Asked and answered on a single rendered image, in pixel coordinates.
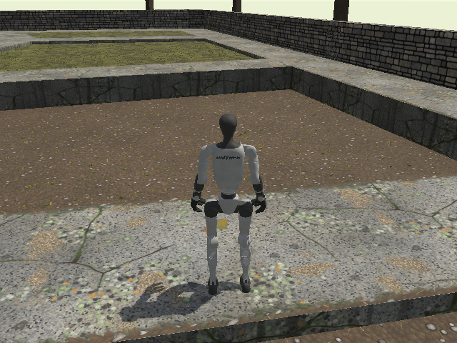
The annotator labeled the right robot foot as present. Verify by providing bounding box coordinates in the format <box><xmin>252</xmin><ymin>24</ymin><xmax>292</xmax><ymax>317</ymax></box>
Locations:
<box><xmin>240</xmin><ymin>275</ymin><xmax>251</xmax><ymax>293</ymax></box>

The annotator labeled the left robot forearm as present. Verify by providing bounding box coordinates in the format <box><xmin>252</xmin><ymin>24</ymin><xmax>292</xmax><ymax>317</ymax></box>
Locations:
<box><xmin>192</xmin><ymin>174</ymin><xmax>204</xmax><ymax>201</ymax></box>

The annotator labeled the robot left thigh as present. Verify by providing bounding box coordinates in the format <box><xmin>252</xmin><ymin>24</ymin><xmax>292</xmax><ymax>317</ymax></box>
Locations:
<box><xmin>204</xmin><ymin>199</ymin><xmax>219</xmax><ymax>249</ymax></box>

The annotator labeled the right robot upper arm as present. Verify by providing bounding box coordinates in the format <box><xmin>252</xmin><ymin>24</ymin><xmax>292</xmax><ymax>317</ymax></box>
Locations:
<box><xmin>243</xmin><ymin>144</ymin><xmax>260</xmax><ymax>184</ymax></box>

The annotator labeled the left robot upper arm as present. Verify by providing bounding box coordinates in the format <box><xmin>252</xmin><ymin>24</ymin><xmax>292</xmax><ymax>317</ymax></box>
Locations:
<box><xmin>197</xmin><ymin>144</ymin><xmax>214</xmax><ymax>184</ymax></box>

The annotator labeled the robot left hand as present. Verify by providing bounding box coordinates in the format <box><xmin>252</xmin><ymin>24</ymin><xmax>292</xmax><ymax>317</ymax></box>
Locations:
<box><xmin>191</xmin><ymin>198</ymin><xmax>206</xmax><ymax>212</ymax></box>

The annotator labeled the right robot forearm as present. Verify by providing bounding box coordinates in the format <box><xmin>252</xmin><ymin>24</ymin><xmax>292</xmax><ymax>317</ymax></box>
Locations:
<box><xmin>253</xmin><ymin>174</ymin><xmax>266</xmax><ymax>202</ymax></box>

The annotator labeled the robot right hand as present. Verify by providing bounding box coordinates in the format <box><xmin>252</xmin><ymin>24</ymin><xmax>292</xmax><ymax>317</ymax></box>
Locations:
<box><xmin>251</xmin><ymin>198</ymin><xmax>266</xmax><ymax>214</ymax></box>

